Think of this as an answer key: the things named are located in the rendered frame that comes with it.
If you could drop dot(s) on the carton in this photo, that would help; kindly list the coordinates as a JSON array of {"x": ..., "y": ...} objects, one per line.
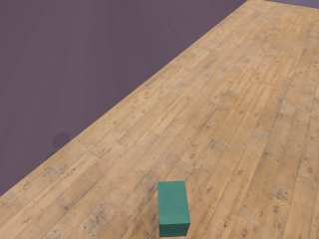
[{"x": 174, "y": 219}]

